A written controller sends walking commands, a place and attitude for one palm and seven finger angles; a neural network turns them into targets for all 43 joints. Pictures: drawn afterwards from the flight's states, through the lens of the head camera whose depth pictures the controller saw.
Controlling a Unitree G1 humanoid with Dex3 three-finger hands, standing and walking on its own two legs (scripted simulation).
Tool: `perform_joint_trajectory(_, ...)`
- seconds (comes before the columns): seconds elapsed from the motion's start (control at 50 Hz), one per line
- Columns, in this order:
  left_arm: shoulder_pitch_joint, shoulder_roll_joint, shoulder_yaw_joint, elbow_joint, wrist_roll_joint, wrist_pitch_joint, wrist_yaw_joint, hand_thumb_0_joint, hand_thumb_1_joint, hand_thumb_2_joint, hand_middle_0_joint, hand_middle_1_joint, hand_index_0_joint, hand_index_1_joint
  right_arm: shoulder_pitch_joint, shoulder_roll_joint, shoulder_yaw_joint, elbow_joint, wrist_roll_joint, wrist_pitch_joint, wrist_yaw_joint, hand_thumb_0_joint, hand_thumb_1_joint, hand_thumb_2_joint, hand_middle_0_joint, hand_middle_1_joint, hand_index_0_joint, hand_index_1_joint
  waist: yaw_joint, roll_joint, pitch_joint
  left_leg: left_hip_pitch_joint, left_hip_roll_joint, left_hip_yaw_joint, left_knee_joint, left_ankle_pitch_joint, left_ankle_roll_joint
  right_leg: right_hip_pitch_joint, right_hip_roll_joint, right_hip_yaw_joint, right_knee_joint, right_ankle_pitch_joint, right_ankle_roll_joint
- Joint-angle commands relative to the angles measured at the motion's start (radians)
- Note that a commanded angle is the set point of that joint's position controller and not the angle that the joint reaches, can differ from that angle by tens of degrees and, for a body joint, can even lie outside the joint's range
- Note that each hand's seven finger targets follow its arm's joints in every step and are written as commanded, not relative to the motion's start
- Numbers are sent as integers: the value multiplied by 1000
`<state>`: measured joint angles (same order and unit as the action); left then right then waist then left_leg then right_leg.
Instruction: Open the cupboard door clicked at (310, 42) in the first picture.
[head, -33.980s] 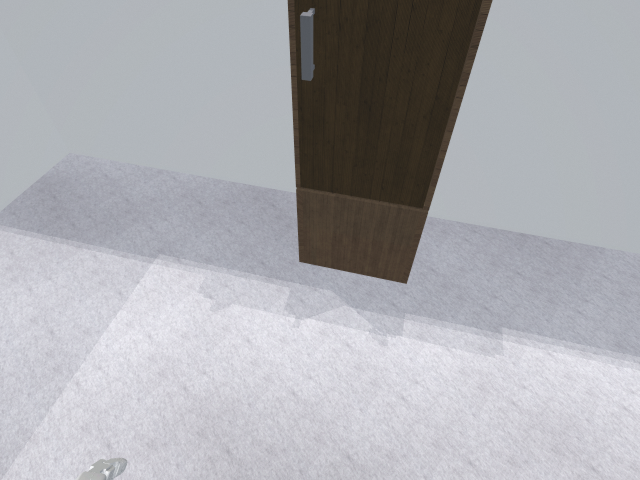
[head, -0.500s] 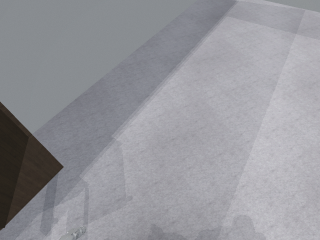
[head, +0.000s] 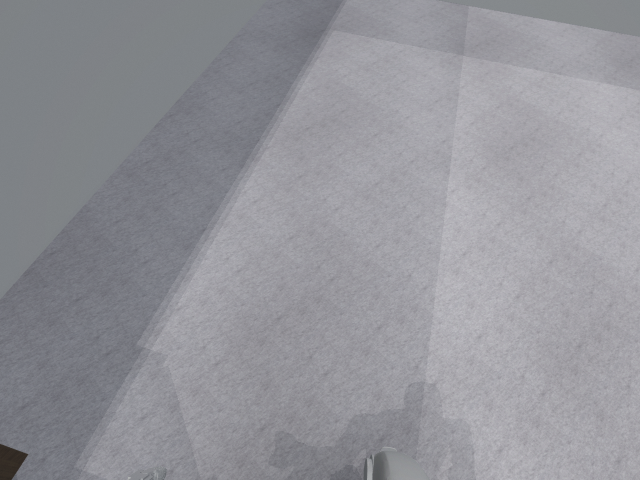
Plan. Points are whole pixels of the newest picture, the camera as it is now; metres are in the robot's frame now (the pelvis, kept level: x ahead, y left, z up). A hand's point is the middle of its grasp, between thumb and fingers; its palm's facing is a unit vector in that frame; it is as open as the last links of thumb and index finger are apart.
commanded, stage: walk to a spot facing it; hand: left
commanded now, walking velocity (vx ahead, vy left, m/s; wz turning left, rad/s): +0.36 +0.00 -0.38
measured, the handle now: out of the picture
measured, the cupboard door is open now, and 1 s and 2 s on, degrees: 43 43 43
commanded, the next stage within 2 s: turn to face it in 0.80 s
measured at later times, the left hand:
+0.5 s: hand (248, 362) +0.31 +0.13 -0.18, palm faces -0.10 -0.97 -0.21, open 7.1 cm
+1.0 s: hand (319, 219) +0.63 +0.03 -0.18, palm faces -0.25 -0.94 -0.23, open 7.3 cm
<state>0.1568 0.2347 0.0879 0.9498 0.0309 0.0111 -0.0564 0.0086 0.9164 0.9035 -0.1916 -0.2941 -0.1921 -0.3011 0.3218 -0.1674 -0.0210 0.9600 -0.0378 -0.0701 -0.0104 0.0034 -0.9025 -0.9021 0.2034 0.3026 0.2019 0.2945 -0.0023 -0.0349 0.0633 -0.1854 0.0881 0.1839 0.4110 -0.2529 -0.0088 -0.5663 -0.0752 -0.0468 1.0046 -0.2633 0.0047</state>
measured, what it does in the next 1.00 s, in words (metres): walks ahead: right foot, then left foot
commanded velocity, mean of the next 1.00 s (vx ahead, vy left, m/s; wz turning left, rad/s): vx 0.30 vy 0.00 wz -0.14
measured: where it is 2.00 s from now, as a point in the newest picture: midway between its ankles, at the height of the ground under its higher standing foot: (380, 334)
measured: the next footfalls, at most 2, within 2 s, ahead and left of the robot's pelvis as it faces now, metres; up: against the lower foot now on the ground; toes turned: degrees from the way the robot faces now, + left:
right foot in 0.18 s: +0.19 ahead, -0.14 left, +0.00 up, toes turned -11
left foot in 0.56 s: +0.43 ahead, +0.05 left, +0.00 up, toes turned -2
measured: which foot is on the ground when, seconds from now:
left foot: down 0.00-0.18, up 0.20-0.54, down 0.56-0.94, up 0.96-1.00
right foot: up 0.00-0.16, down 0.18-0.58, up 0.60-0.92, down 0.94-1.00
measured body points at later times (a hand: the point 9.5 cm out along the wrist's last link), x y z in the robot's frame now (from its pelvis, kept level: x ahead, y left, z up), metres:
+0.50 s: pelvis +0.24 -0.06 +0.00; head +0.28 -0.06 +0.44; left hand +0.31 +0.18 -0.16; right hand +0.28 -0.30 -0.15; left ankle +0.35 +0.07 -0.72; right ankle +0.16 -0.14 -0.74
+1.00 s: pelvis +0.48 -0.13 -0.02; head +0.51 -0.15 +0.42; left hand +0.64 +0.08 -0.16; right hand +0.35 -0.34 -0.18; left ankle +0.40 +0.04 -0.70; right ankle +0.52 -0.24 -0.75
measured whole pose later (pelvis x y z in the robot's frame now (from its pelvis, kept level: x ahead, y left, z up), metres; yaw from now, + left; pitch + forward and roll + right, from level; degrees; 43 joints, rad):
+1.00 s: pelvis +0.48 -0.13 -0.02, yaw -15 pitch -1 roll +1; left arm 0.13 0.19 0.06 1.00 0.02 -0.06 -0.02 0.00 0.92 0.90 -0.19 -0.29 -0.20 -0.30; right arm 0.39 -0.19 -0.04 1.12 -0.02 -0.01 0.00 0.01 -0.91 -0.90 0.20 0.30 0.20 0.29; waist -0.04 0.01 0.08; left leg -0.21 0.11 0.12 0.90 -0.52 -0.04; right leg -0.41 -0.06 -0.12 0.66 -0.22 -0.05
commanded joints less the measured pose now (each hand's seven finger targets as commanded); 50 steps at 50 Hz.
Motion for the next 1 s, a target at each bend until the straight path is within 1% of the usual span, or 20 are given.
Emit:
perform_joint_trajectory(0.0,-135,-5,-18,-110,3,-24,-12,0,900,900,-200,-300,-200,-300,131,-174,-52,-4,1,-5,-4,0,-900,-900,200,300,200,300,-57,171,-8,71,237,-95,-221,89,103,11,-6,-43,-227,39,-6)
perform_joint_trajectory(0.08,-161,10,-16,-106,2,-28,-6,0,900,900,-200,-300,-200,-300,152,-181,-46,22,-6,7,-3,0,-900,-900,200,300,200,300,-43,160,0,94,254,-43,-147,240,90,143,33,-88,-359,14,-32)
perform_joint_trajectory(0.12,27,51,-3,-42,4,-42,4,0,900,900,-200,-300,-200,-300,128,-185,-41,28,4,12,-1,0,-900,-900,200,300,200,300,54,99,-89,29,197,25,121,478,48,452,99,-125,-460,44,-75)
perform_joint_trajectory(0.14,205,128,21,13,7,-57,16,0,900,900,-200,-300,-200,-300,92,-162,-34,12,22,7,8,0,-900,-900,200,300,200,300,140,-11,-190,-191,140,78,387,422,7,772,-29,48,-506,-28,-139)
perform_joint_trajectory(0.16,373,256,58,55,0,-61,36,0,900,900,-200,-300,-200,-300,58,-95,-20,-39,40,-1,8,0,-900,-900,200,300,200,300,191,-272,-293,-502,-32,79,752,-292,-47,995,-348,548,-639,41,-275)
perform_joint_trajectory(0.18,330,281,54,56,-25,-52,48,0,900,900,-200,-300,-200,-300,-12,-130,-33,-48,35,1,4,0,-900,-900,200,300,200,300,170,-191,-223,-593,12,-99,907,-360,-29,883,-395,600,-718,38,-312)
perform_joint_trajectory(0.28,48,85,-1,-3,-12,-74,62,0,900,900,-200,-300,-200,-300,38,-70,-35,29,12,39,9,0,-900,-900,200,300,200,300,-26,-91,-50,-349,86,-136,625,-120,-54,403,-197,176,-770,232,-203)
perform_joint_trajectory(0.44,134,93,2,73,-14,-95,52,0,900,900,-200,-300,-200,-300,-134,-58,-43,-23,15,19,35,0,-900,-900,200,300,200,300,5,-56,-12,-285,14,-85,242,43,-35,476,-160,160,-762,227,-178)
perform_joint_trajectory(0.5,137,93,0,88,-18,-91,54,0,900,900,-200,-300,-200,-300,-70,-95,-51,7,10,7,27,0,-900,-900,200,300,200,300,-48,-15,-26,-62,-34,-52,94,82,-11,417,-110,124,-616,338,-136)
perform_joint_trajectory(0.52,121,79,-2,74,-21,-90,53,0,900,900,-200,-300,-200,-300,63,-149,-63,45,5,0,17,0,-900,-900,200,300,200,300,-113,62,-87,148,13,-125,54,84,29,312,-65,78,-411,369,-106)
perform_joint_trajectory(0.54,160,34,-8,51,-27,-89,47,0,900,900,-200,-300,-200,-300,217,-257,-89,78,-15,-7,4,0,-900,-900,200,300,200,300,-151,256,-223,395,260,-451,14,59,142,90,54,-23,-99,96,-51)
perform_joint_trajectory(0.56,125,22,-18,16,-23,-97,43,0,900,900,-200,-300,-200,-300,292,-298,-93,90,-10,5,-4,0,-900,-900,200,300,200,300,-165,300,-245,444,418,-676,-105,72,244,-52,123,3,188,-289,-44)
perform_joint_trajectory(0.62,21,24,-10,13,-7,-78,33,0,900,900,-200,-300,-200,-300,89,-165,-64,40,1,-2,-8,0,-900,-900,200,300,200,300,-79,182,-2,72,352,-500,-217,-122,177,-141,-28,94,328,-95,-32)
perform_joint_trajectory(0.72,70,-36,-22,27,-3,-37,13,0,900,900,-200,-300,-200,-300,38,-152,-55,50,7,-14,-5,0,-900,-900,200,300,200,300,-7,162,-31,2,225,-130,-238,78,117,44,-50,9,-86,11,-4)
perform_joint_trajectory(0.82,4,-28,-15,7,1,-38,10,0,900,900,-200,-300,-200,-300,64,-163,-59,66,3,9,4,0,-900,-900,200,300,200,300,-19,149,20,-14,218,-60,-194,45,107,156,4,-80,-312,80,-8)
perform_joint_trajectory(0.88,113,18,-2,37,3,-46,14,0,900,900,-200,-300,-200,-300,47,-165,-50,67,7,22,1,0,-900,-900,200,300,200,300,46,117,-13,-41,177,-2,29,171,61,378,55,-113,-436,78,-32)
perform_joint_trajectory(0.9,252,79,9,82,5,-64,26,0,900,900,-200,-300,-200,-300,45,-132,-41,69,18,21,8,0,-900,-900,200,300,200,300,108,-23,-83,-168,102,41,268,183,24,601,-19,24,-507,71,-78)
perform_joint_trajectory(0.92,385,192,38,121,2,-77,44,0,900,900,-200,-300,-200,-300,65,-59,-27,49,33,14,12,0,-900,-900,200,300,200,300,143,-316,-176,-391,-46,66,586,-221,-21,787,-308,412,-650,165,-188)
perform_joint_trajectory(0.94,375,217,29,114,-21,-70,53,0,900,900,-200,-300,-200,-300,28,-90,-33,32,37,24,6,0,-900,-900,200,300,200,300,133,-239,-176,-420,-29,-85,764,-405,-12,717,-401,494,-744,177,-252)
perform_joint_trajectory(0.98,190,126,4,75,-16,-67,70,0,900,900,-200,-300,-200,-300,3,-78,-39,56,33,36,-4,0,-900,-900,200,300,200,300,56,-199,-94,-412,37,-184,840,-257,-12,492,-362,350,-762,121,-205)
